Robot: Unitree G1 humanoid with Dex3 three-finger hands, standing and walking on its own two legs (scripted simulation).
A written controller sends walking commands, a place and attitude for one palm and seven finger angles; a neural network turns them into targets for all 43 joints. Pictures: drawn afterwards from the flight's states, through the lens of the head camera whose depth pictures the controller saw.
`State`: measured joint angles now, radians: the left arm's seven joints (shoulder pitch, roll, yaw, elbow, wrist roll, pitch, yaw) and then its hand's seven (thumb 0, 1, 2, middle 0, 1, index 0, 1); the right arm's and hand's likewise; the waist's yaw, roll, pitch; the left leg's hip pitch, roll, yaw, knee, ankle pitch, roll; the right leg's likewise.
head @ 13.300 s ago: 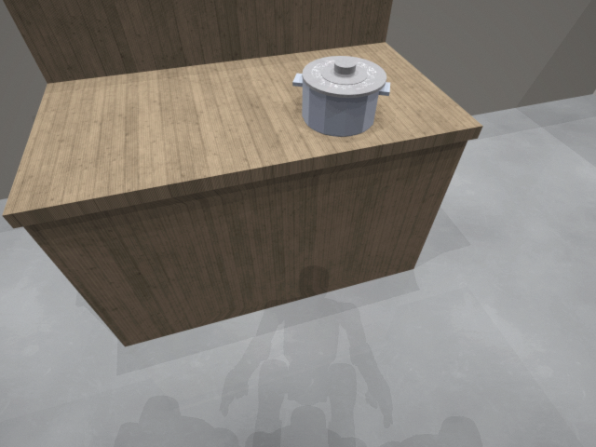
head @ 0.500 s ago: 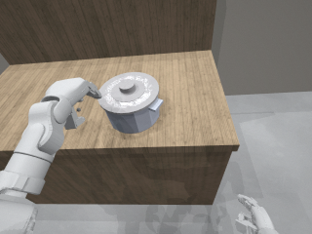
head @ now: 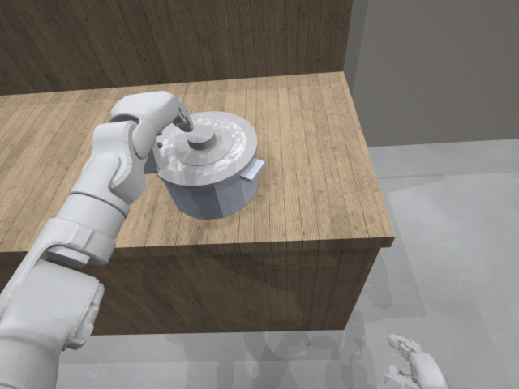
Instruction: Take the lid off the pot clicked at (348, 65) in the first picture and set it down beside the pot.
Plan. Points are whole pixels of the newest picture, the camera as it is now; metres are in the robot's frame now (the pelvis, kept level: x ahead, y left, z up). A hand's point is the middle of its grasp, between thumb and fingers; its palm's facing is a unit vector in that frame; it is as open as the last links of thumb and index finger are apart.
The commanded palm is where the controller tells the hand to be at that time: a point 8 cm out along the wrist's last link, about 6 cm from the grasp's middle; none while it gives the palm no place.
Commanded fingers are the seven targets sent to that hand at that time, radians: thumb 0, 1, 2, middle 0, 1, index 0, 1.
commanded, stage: move the open hand above the knob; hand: left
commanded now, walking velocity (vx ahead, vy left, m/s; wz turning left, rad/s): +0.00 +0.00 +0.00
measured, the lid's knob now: (201, 137) +0.53 +0.13 +0.09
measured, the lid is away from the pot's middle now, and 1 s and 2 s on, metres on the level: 0.01 0.01 0.01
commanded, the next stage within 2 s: lower the open fingers around the knob in 1.60 s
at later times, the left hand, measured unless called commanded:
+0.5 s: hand (192, 121) +0.50 +0.12 +0.15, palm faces -0.30 -0.07 -0.95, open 9.9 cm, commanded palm +0.50 +0.13 +0.23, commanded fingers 0.00 -0.31 1.50 -0.86 -0.08 -0.86 -0.08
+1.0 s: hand (177, 121) +0.50 +0.15 +0.15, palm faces -0.29 -0.07 -0.95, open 9.9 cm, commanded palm +0.49 +0.14 +0.23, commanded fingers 0.00 -0.31 1.50 -0.86 -0.08 -0.86 -0.08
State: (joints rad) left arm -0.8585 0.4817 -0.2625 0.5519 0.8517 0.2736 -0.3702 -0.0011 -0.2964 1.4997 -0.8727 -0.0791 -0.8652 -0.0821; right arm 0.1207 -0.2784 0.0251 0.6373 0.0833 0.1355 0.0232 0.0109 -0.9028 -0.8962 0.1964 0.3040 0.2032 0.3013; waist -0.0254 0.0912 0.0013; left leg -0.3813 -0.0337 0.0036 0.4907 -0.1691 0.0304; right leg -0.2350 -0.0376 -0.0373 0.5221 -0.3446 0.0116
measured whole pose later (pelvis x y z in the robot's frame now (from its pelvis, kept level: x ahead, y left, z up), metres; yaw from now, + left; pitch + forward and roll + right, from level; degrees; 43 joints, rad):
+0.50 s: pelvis +0.01 +0.00 +0.00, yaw -1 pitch +7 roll +0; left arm -1.11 0.42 -0.26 0.93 0.89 0.29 -0.35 0.00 -0.29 1.50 -0.87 -0.08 -0.86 -0.08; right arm 0.23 -0.30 0.00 0.71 0.07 0.13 0.00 0.01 -0.90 -0.90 0.20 0.30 0.20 0.30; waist -0.10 0.08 -0.02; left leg -0.42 -0.02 0.02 0.49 -0.18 0.03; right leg -0.28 -0.02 -0.02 0.51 -0.34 0.01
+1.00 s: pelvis +0.02 +0.00 +0.00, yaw -1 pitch +7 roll +0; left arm -1.09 0.44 -0.26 0.90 0.89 0.26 -0.35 0.00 -0.29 1.50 -0.87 -0.08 -0.86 -0.08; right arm 0.21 -0.29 -0.01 0.68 0.08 0.14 0.02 0.01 -0.90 -0.90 0.20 0.30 0.20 0.30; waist -0.08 0.07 -0.04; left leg -0.44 -0.02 0.02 0.50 -0.19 0.04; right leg -0.29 -0.03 -0.02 0.50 -0.34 0.02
